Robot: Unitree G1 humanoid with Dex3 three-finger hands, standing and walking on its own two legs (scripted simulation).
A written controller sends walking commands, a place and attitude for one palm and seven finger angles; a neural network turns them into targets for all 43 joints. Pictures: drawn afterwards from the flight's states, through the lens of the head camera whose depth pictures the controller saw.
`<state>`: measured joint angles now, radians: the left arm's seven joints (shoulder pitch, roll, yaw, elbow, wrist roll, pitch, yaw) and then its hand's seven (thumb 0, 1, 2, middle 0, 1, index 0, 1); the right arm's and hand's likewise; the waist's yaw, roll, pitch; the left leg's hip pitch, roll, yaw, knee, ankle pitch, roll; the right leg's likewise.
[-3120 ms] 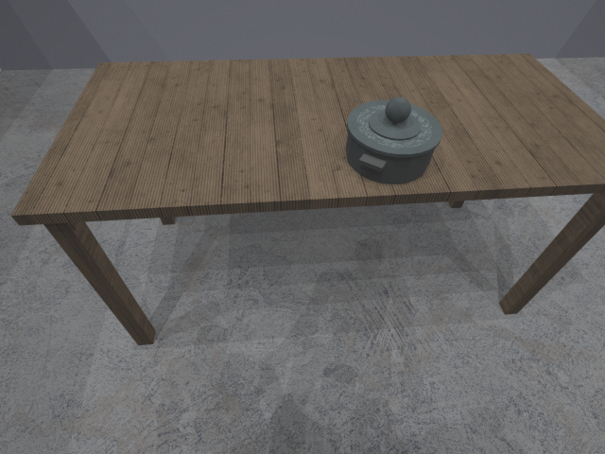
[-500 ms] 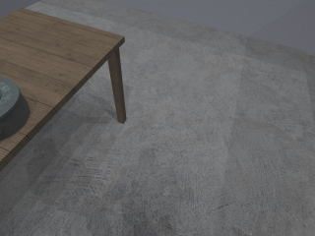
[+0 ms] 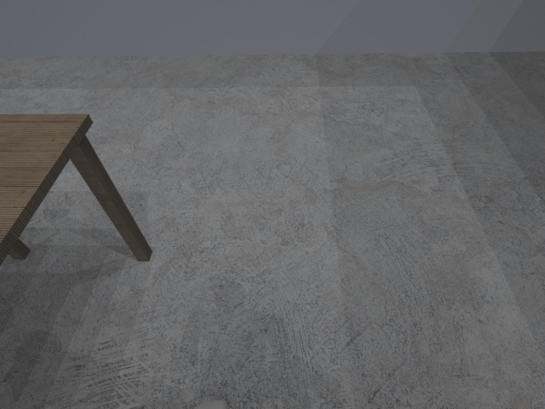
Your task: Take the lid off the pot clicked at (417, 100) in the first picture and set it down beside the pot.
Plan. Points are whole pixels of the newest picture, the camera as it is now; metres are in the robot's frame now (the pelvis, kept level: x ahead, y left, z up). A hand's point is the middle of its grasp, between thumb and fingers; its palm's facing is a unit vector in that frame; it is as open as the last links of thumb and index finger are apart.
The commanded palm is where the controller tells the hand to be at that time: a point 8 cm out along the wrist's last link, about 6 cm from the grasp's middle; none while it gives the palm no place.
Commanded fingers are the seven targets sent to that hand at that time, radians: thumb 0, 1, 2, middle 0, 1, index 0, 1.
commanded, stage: walk to a spot facing it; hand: left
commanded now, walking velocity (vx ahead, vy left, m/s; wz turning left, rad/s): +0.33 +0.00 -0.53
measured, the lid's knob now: out of the picture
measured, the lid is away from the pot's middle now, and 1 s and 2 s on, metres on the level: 0.00 0.00 0.00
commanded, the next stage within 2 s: turn to face it in 0.88 s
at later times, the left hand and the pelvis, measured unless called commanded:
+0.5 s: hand (154, 362) +0.23 +0.25 -0.18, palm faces -0.20 -0.96 -0.17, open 7.4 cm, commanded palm none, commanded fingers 0.00 0.90 0.90 -0.20 -0.30 -0.20 -0.30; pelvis +0.18 +0.05 +0.00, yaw -18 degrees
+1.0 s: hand (282, 218) +0.56 +0.02 -0.17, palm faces -0.59 -0.78 -0.20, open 7.4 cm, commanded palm none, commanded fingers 0.00 0.90 0.90 -0.20 -0.30 -0.20 -0.30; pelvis +0.33 -0.04 -0.02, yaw -33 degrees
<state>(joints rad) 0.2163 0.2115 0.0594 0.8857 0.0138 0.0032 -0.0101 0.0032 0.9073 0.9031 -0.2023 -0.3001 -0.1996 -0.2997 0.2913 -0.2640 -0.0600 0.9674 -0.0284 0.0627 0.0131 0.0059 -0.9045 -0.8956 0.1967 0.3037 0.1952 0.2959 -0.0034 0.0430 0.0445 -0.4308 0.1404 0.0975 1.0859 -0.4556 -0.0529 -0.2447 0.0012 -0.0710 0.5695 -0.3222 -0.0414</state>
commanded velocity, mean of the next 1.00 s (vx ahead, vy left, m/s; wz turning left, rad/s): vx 0.20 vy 0.00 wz -0.49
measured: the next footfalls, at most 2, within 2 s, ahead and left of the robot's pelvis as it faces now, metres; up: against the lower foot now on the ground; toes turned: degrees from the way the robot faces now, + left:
left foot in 0.36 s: +0.28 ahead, +0.13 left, +0.00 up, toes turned -7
right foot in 0.92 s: +0.40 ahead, -0.16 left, +0.00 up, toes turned -39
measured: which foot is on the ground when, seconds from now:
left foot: up 0.00-0.34, down 0.36-0.92, up 0.94-1.00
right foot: down 0.00-0.36, up 0.38-0.90, down 0.92-1.00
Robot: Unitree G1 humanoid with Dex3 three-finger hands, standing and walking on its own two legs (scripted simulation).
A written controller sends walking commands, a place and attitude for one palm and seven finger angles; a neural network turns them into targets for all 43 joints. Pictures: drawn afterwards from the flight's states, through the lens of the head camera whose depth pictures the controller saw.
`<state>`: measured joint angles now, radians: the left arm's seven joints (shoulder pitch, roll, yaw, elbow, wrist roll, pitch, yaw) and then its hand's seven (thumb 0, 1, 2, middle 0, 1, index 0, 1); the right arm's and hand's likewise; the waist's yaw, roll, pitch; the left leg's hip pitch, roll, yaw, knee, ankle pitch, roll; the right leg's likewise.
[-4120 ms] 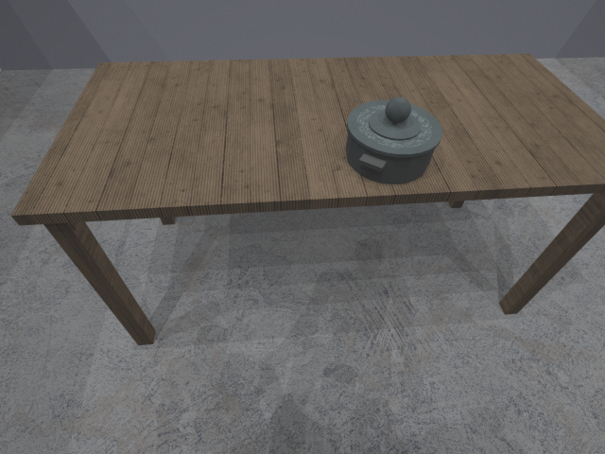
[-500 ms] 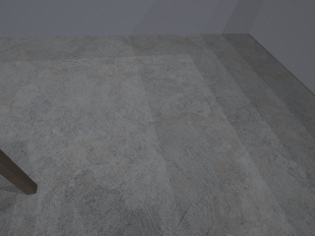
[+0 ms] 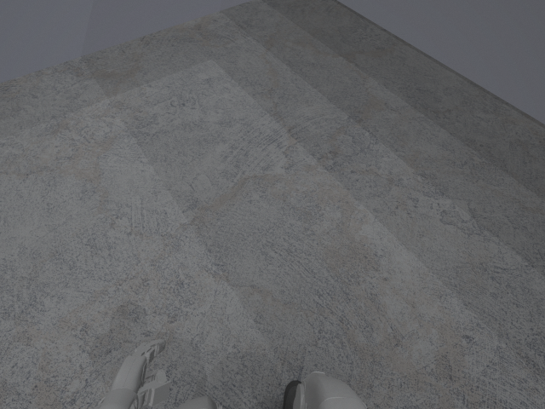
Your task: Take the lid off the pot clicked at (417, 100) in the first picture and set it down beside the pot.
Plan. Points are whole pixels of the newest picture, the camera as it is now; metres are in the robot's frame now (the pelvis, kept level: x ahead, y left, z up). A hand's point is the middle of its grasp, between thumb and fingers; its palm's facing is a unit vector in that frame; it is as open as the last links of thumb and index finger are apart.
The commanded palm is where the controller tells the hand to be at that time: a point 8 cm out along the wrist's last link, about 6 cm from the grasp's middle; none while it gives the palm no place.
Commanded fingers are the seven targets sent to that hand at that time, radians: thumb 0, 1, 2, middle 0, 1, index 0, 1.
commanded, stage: turn to face it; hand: left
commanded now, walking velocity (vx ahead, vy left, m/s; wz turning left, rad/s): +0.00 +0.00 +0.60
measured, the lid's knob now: out of the picture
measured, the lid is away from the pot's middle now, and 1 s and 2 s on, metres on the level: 0.00 0.00 0.00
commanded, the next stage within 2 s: none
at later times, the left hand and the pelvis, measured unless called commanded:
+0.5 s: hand out of the picture +0.07 +0.25 -0.16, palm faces +0.25 -0.95 -0.20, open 7.4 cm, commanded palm none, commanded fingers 0.00 0.90 0.90 -0.20 -0.30 -0.20 -0.30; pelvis +0.05 +0.04 +0.02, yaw +11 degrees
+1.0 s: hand out of the picture +0.08 +0.21 -0.12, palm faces +0.46 -0.83 -0.30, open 7.4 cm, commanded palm none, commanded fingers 0.00 0.90 0.90 -0.20 -0.30 -0.20 -0.30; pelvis +0.08 -0.02 +0.02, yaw +28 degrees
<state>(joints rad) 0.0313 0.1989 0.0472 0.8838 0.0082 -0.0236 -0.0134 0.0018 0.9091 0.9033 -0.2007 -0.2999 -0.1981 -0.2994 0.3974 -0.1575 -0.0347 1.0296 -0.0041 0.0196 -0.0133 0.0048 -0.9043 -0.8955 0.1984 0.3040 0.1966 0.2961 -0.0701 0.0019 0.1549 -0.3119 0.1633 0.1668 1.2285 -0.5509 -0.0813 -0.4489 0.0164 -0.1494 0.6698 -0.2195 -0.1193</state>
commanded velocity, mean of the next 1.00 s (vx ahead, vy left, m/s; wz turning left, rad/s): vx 0.00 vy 0.00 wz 0.60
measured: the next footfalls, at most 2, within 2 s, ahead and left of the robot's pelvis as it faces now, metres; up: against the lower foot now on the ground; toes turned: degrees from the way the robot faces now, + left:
left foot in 0.40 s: +0.08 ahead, +0.14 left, +0.00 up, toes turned +16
right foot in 0.88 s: +0.15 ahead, -0.11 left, +0.00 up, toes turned +21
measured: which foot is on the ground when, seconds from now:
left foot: up 0.00-0.38, down 0.40-0.88, up 0.90-1.00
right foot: down 0.00-0.40, up 0.42-0.86, down 0.88-1.00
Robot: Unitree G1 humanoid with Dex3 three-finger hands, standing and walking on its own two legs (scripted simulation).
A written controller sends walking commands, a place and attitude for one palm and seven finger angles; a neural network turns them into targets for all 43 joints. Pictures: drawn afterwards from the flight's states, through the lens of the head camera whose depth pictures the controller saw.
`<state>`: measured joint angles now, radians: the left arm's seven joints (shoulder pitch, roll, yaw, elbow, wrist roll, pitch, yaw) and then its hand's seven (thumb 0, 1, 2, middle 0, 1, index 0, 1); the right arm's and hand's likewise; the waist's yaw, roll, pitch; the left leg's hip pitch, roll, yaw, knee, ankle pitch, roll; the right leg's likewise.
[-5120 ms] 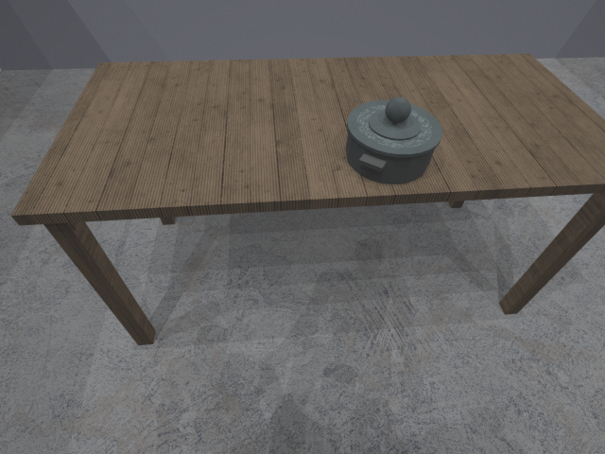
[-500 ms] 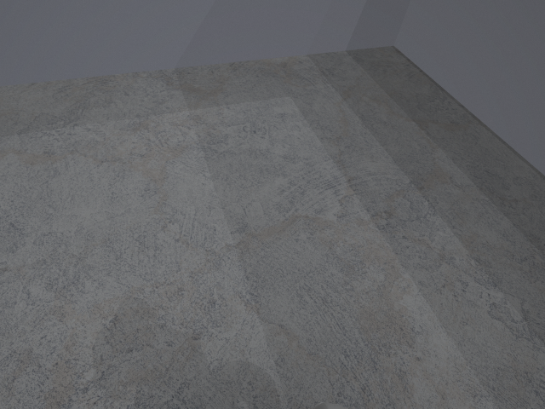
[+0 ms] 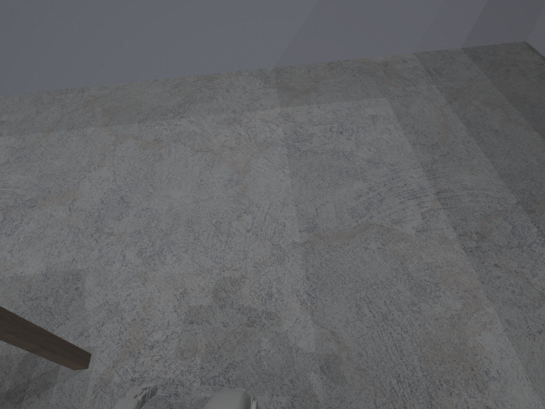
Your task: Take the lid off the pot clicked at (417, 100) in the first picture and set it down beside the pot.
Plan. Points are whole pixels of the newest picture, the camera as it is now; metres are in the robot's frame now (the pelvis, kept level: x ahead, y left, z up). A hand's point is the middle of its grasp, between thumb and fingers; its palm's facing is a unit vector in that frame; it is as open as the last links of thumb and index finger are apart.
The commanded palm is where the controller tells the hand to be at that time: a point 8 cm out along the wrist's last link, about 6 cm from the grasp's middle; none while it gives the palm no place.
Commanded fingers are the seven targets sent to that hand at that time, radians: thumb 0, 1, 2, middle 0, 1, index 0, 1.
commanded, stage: turn to face it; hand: left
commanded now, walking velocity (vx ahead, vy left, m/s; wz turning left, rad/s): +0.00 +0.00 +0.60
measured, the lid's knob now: out of the picture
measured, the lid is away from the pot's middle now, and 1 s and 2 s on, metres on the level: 0.00 0.00 0.00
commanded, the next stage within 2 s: none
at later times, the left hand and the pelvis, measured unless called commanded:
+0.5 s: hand out of the picture -0.02 +0.28 -0.17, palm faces +0.34 -0.90 -0.27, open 7.4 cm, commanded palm none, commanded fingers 0.00 0.90 0.90 -0.20 -0.30 -0.20 -0.30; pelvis +0.00 +0.04 +0.00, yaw +17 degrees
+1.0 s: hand out of the picture +0.02 +0.21 -0.13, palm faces +0.54 -0.78 -0.32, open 7.4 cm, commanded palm none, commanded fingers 0.00 0.90 0.90 -0.20 -0.30 -0.20 -0.30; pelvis +0.05 -0.01 +0.01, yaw +36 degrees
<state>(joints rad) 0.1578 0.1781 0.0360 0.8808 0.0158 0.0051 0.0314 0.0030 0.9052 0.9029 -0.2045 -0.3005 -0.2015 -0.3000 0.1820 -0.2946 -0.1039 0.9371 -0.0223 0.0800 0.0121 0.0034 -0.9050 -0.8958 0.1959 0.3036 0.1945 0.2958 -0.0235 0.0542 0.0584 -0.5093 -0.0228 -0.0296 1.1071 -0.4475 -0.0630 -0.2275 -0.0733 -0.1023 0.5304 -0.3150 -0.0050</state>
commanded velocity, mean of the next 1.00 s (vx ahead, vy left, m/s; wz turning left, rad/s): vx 0.00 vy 0.00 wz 0.60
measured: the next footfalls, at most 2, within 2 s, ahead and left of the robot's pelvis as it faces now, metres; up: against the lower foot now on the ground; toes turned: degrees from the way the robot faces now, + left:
left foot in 0.32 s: +0.02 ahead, +0.14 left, +0.00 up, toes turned +18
right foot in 0.80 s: +0.11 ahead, -0.08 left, +0.00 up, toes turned +27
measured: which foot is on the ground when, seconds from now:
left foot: up 0.00-0.30, down 0.32-0.80, up 0.82-1.00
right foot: down 0.00-0.32, up 0.34-0.78, down 0.80-1.00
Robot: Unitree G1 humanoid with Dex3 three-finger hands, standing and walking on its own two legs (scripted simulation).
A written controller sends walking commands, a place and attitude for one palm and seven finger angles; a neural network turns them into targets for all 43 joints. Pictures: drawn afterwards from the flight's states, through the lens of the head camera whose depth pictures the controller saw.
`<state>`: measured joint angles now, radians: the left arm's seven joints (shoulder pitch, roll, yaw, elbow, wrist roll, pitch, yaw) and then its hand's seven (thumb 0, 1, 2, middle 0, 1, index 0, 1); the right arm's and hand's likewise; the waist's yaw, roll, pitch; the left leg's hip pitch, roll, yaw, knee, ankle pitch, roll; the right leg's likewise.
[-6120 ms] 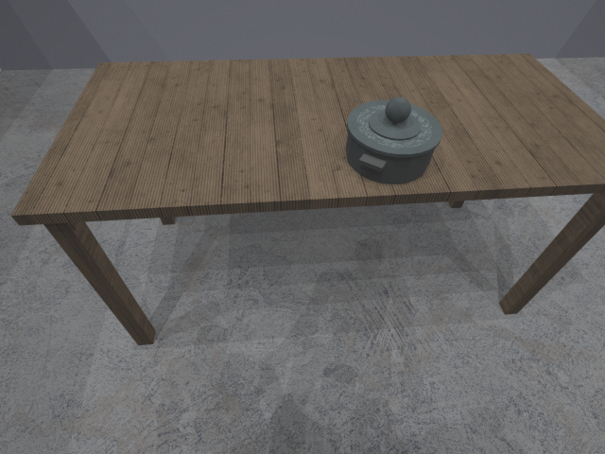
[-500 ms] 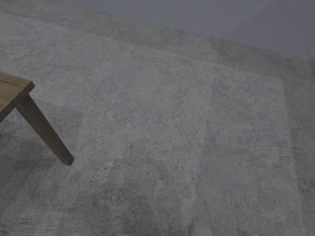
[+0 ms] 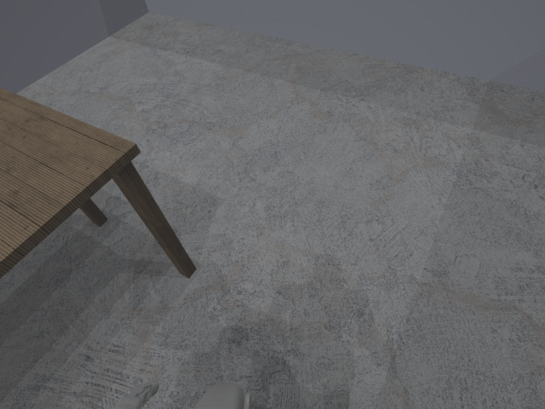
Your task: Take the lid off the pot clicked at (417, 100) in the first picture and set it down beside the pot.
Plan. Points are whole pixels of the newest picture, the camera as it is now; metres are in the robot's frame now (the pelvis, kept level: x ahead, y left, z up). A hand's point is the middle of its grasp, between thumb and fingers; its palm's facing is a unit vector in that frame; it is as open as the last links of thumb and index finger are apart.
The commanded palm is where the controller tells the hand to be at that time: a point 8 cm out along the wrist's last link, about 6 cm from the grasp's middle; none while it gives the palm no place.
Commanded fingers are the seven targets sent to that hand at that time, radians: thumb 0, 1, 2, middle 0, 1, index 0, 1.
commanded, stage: turn to face it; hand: left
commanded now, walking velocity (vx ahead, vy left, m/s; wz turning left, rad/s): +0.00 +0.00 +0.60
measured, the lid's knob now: out of the picture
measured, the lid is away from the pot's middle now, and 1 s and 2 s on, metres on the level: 0.00 0.00 0.00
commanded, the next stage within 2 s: take the last steps up to it in 1.50 s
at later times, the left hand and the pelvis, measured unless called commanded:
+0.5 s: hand out of the picture +0.00 +0.29 -0.18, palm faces +0.36 -0.89 -0.27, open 7.4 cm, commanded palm none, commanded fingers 0.00 0.90 0.90 -0.20 -0.30 -0.20 -0.30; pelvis +0.02 +0.05 -0.01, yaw +18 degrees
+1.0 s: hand out of the picture +0.04 +0.22 -0.13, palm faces +0.56 -0.76 -0.32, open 7.4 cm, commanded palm none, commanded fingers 0.00 0.90 0.90 -0.20 -0.30 -0.20 -0.30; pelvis +0.07 +0.00 +0.00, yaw +37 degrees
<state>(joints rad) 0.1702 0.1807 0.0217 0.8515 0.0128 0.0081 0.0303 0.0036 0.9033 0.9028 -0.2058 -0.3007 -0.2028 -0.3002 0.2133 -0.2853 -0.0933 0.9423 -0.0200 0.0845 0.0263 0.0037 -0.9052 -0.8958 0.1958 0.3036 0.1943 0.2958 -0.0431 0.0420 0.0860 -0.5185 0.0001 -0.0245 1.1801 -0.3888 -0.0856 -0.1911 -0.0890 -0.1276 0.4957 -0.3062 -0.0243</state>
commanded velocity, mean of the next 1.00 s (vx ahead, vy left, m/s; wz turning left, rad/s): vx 0.00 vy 0.00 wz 0.60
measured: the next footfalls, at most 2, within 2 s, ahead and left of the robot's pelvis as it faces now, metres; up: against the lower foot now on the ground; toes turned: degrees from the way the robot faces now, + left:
left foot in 0.30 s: +0.02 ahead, +0.15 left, +0.00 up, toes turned +18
right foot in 0.78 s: +0.14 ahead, -0.06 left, +0.00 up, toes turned +28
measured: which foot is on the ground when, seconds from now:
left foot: up 0.00-0.28, down 0.30-0.78, up 0.80-1.00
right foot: down 0.00-0.30, up 0.32-0.76, down 0.78-1.00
